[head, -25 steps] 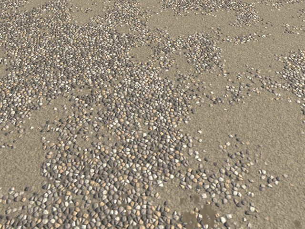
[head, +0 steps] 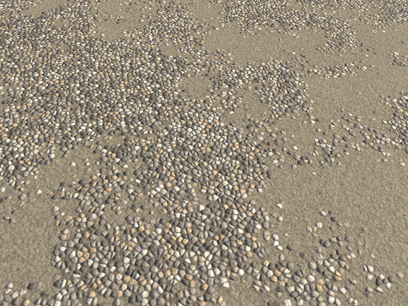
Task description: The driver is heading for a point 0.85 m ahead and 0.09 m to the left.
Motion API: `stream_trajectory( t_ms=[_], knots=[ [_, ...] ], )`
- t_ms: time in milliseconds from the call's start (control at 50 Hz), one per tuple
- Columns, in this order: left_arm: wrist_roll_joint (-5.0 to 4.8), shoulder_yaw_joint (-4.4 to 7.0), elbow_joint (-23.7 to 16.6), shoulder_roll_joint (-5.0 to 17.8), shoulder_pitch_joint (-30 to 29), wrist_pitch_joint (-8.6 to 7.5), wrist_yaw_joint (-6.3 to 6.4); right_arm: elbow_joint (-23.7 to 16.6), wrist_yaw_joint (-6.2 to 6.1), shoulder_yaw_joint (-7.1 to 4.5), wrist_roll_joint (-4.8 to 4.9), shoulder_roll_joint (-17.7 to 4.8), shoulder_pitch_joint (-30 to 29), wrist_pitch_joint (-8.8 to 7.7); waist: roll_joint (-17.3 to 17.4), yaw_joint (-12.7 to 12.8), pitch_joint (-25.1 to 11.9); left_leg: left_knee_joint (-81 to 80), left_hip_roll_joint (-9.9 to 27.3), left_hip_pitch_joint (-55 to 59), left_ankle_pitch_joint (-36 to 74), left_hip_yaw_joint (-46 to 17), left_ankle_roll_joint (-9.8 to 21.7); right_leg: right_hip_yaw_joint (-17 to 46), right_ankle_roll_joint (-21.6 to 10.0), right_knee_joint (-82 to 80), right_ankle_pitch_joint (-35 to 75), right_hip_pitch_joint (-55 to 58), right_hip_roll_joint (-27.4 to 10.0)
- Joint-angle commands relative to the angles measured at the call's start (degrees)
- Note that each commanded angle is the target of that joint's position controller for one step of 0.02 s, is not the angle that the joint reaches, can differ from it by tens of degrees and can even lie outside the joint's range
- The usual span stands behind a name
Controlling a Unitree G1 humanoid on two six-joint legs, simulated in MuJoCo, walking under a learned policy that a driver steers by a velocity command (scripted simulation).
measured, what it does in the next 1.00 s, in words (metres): walks ahead: right foot, then left foot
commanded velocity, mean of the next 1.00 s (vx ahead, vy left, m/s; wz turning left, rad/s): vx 0.48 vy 0.00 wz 0.00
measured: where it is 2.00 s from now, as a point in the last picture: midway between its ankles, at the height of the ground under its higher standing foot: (194, 223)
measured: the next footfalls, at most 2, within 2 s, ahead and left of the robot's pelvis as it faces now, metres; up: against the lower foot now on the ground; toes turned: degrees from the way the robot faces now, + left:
right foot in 0.32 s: +0.35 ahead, -0.07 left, +0.00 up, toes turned -4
left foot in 0.88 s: +0.66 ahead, +0.09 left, +0.00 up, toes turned +5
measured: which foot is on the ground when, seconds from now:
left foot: down 0.00-0.34, up 0.36-0.86, down 0.88-1.00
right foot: up 0.00-0.30, down 0.32-0.90, up 0.92-1.00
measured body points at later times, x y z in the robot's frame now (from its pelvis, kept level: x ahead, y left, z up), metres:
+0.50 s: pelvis +0.28 -0.03 -0.01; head +0.30 -0.03 +0.44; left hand +0.29 +0.22 -0.15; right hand +0.32 -0.26 -0.16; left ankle +0.23 +0.10 -0.66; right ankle +0.31 -0.07 -0.74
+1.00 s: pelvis +0.56 +0.03 -0.01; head +0.59 +0.04 +0.44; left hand +0.54 +0.27 -0.16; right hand +0.66 -0.22 -0.14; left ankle +0.62 +0.09 -0.74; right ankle +0.44 -0.09 -0.65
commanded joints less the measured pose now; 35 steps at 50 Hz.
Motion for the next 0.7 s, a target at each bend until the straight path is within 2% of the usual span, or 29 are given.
stream_trajectory(
  t_ms=[20, 120, 160, 200, 240, 260, 280, 300, 320, 340, 360, 380, 400, 420, 440, 460, 480, 520, 540, 600, 700],
  knots=[
    [-0.03, 0.55, -1.98, 1.47, 1.01, 0.72, -0.53, 0.43, -0.41, -0.04, 0.24, -4.87, 6.79, -1.27, 5.26, 0.82, 5.63, -11.28, 14.85, 4.26, 17.43, -12.78, 3.86, -0.47, 0.86, -0.06, 3.59, -12.76, -1.84],
    [-0.52, 0.04, -7.53, 0.57, -13.94, 1.1, -0.8, 1.1, -0.68, 1.02, 0.0, -4.22, 9.91, -1.49, 6.01, -1.39, 8.0, -11.37, 13.19, 4.14, 31.22, -8.04, 3.9, -4.22, 2.12, -13.15, 8.86, -15.4, -0.25],
    [-0.9, -0.44, -8.99, -0.14, -18.05, 1.01, -0.84, 1.33, -0.95, 1.18, 0.05, -4.48, 10.65, -1.7, 6.69, -2.08, 8.33, -11.25, 12.86, 4.08, 34.87, -6.74, 3.62, -5.78, 1.65, -20.77, 11.02, -11.97, 1.21],
    [-1.1, -0.48, -9.83, 0.45, -19.81, 0.94, -0.69, 1.69, -1.26, 1.09, -0.02, -5.28, 11.14, -1.87, 7.39, -2.04, 8.11, -10.54, 13.72, 5.64, 39.46, -6.13, 3.67, -6.71, 0.32, -25.66, 11.42, -8.33, 2.41],
    [-1.11, 0.03, -9.77, 1.87, -17.89, 0.7, -0.18, 1.69, -1.49, 0.88, -0.15, -6.3, 9.94, -2.1, 7.68, -0.18, 6.26, -6.41, 14.66, 8.36, 50.89, -5.23, 3.35, -6.98, -1.86, -28.14, 9.71, -3.24, 4.2],
    [-1.06, 0.51, -8.91, 2.84, -14.57, 0.45, 0.21, 1.61, -1.66, 0.65, -0.23, -7.06, 9.02, -2.13, 8.07, 1.52, 4.1, -1.97, 14.97, 9.86, 57.93, -4.79, 3.07, -7.06, -3.02, -28.46, 7.8, 0.63, 5.56],
    [-1.12, 1.23, -6.97, 4.04, -8.27, 0.1, 0.63, 1.5, -1.77, 0.41, -0.48, -7.76, 8.14, -1.96, 8.22, 4.24, 0.71, 5.36, 15.03, 11.03, 62.01, -4.5, 2.93, -6.53, -4.2, -29.31, 6.13, 6.26, 6.76],
    [-1.01, 2.0, -4.11, 5.0, 0.22, -0.34, 1.06, 1.25, -1.68, 0.19, -0.26, -8.36, 6.87, -1.61, 7.54, 7.9, -3.38, 15.58, 14.18, 9.2, 59.13, -3.78, 2.59, -6.15, -5.29, -33.67, 8.02, 15.54, 7.1],
    [0.18, 3.11, -1.91, 7.78, 8.44, -0.69, 1.58, 0.5, -1.3, 0.4, 0.17, -7.55, 6.65, -1.51, 5.31, 10.91, -7.91, 29.43, 12.17, -0.11, 44.2, -2.92, 2.31, 0.73, -7.2, -35.53, 3.69, 28.32, 0.55],
    [1.49, 4.44, -1.78, 13.01, 13.23, -0.63, 1.64, -1.16, -0.57, 1.44, 1.56, -1.45, 10.79, -1.29, -5.51, 8.55, -14.58, 52.58, 3.28, -17.5, 4.86, -0.18, 0.56, 26.81, -13.7, -38.73, -3.68, 41.74, -16.88],
    [-0.4, 4.46, -1.75, 12.36, 9.25, 0.09, 0.76, -1.09, -0.26, 0.14, 1.3, -4.58, 11.17, -0.94, -4.76, 6.43, -15.58, 62.2, -0.72, -26.89, -12.85, -7.12, 1.09, 43.15, -17.41, -47.41, -7.88, 41.17, -20.39],
    [-1.52, 3.62, -2.8, 9.5, 2.23, 0.07, 0.52, -3.11, -0.28, -0.3, 0.47, -6.08, 5.29, -0.8, -1.52, 3.59, -5.88, 61.02, 3.63, -30.95, -7.59, -8.55, 1.74, 34.78, -14.95, -49.61, -12.77, 32.68, -18.57],
    [-1.62, 2.57, -3.39, 5.45, -1.52, -0.46, 0.22, -4.1, -0.02, -0.34, 0.02, -5.87, 1.33, -1.03, 1.85, 2.68, -0.28, 57.59, 5.62, -30.09, -3.56, -8.18, 1.71, 28.17, -13.02, -52.12, -9.31, 24.4, -16.22],
    [-1.24, 1.84, -3.11, 3.27, -2.77, -1.04, 0.31, -4.02, 0.08, -0.4, -0.23, -4.57, 0.6, -0.8, 3.34, 0.58, 2.25, 54.03, 7.29, -27.38, -1.74, -8.18, 1.49, 22.76, -10.85, -53.43, -3.83, 18.98, -13.63],
    [-1.21, 1.18, -2.14, 1.64, -1.82, -1.56, 0.72, -3.81, 0.3, -0.35, -1.04, -3.6, 1.53, -0.08, 2.66, -1.07, 2.87, 51.11, 8.28, -24.22, -1.33, -8.1, 0.75, 18.33, -9.34, -54.04, 1.71, 15.19, -11.5],
    [-1.18, 0.84, -1.36, 1.23, -0.63, -2.02, 1.0, -3.51, 0.63, -0.22, -1.34, -2.36, 2.52, 0.64, 1.86, -2.04, 2.62, 49.1, 8.67, -22.28, -1.09, -7.83, 0.08, 15.12, -8.57, -54.39, 5.56, 13.7, -10.19],
    [-1.19, 0.82, -0.68, 1.9, 1.22, -2.51, 1.17, -3.76, 0.87, -0.27, -1.42, -2.09, 2.26, 1.16, 1.27, -2.35, 2.65, 47.8, 8.64, -22.24, -0.71, -7.01, -0.47, 13.24, -8.52, -54.48, 9.86, 13.41, -9.54],
    [-1.27, 0.98, 0.04, 3.9, 3.69, -2.99, 1.25, -5.28, 1.2, -0.52, -1.39, -2.85, -1.43, 2.01, 0.44, -2.52, 3.58, 44.44, 9.36, -25.58, 1.91, -5.66, -1.41, 9.9, -8.19, -55.47, 13.37, 13.96, -8.47],
    [-1.3, 0.99, 0.14, 4.51, 4.72, -3.01, 1.23, -6.37, 1.35, -0.6, -1.37, -3.36, -4.38, 2.27, 0.16, -2.08, 4.21, 42.32, 9.81, -27.91, 4.05, -5.0, -1.89, 8.88, -7.91, -56.2, 13.83, 14.66, -8.03],
    [-1.43, 0.52, 0.46, 4.25, 8.2, -2.77, 1.16, -9.47, 1.65, -0.64, -0.85, -4.21, -13.16, 2.38, -0.5, 0.02, 5.52, 33.78, 9.97, -32.64, 10.37, -3.1, -3.07, 6.32, -6.53, -56.72, 19.57, 17.92, -6.64],
    [-1.38, 0.0, 1.72, 4.19, 13.67, -2.79, 1.59, -12.61, 1.79, 0.15, -0.13, -3.18, -22.91, 1.98, -2.01, 3.0, 5.44, 19.81, 7.27, -31.51, 15.84, -0.1, -2.92, 3.59, -5.09, -55.0, 28.74, 24.69, -6.43]
  ],
)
